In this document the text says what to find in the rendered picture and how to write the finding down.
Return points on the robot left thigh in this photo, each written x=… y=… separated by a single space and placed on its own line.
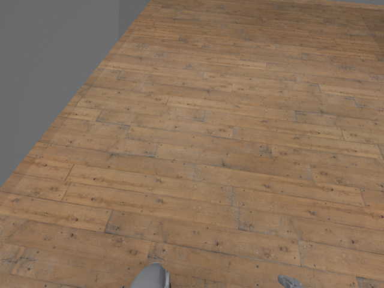
x=152 y=277

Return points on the robot right hand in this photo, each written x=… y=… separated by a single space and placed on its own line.
x=288 y=282

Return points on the left robot shin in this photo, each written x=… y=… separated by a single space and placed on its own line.
x=156 y=264

